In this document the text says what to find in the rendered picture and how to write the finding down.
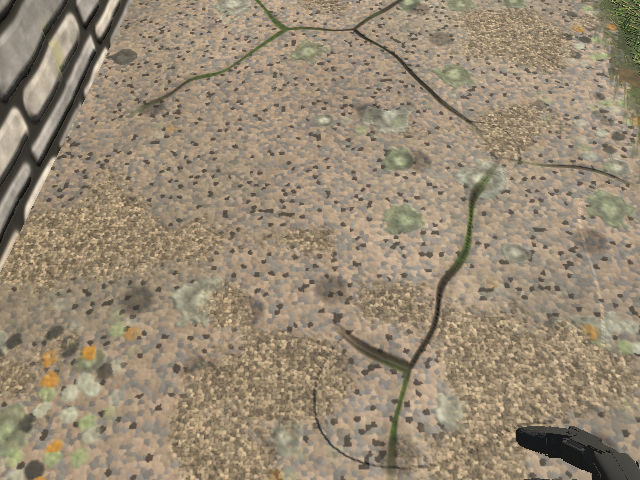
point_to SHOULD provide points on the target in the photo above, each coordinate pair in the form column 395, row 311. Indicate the robot right hand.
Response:
column 580, row 449

